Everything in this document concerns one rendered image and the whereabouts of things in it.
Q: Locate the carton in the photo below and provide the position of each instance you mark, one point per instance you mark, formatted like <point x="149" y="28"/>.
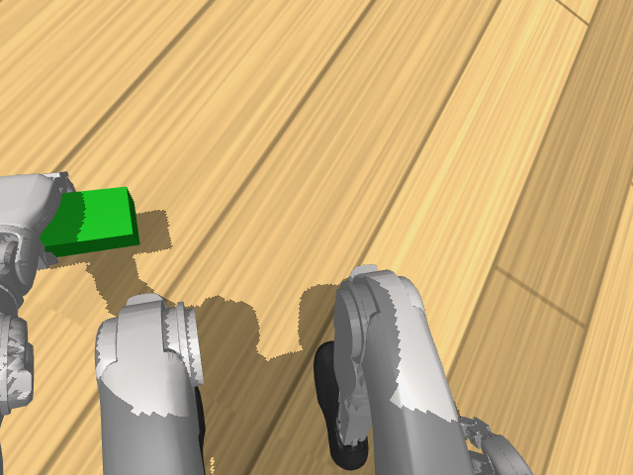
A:
<point x="93" y="220"/>

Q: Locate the right robot hand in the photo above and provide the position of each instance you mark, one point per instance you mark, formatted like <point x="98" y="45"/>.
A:
<point x="499" y="456"/>

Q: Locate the right robot foot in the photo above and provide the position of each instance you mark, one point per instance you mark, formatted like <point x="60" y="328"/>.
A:
<point x="345" y="456"/>

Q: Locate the left robot arm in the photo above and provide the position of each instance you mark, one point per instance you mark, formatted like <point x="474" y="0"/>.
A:
<point x="19" y="257"/>

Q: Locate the left robot hand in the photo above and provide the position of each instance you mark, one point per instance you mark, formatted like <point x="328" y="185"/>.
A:
<point x="30" y="201"/>

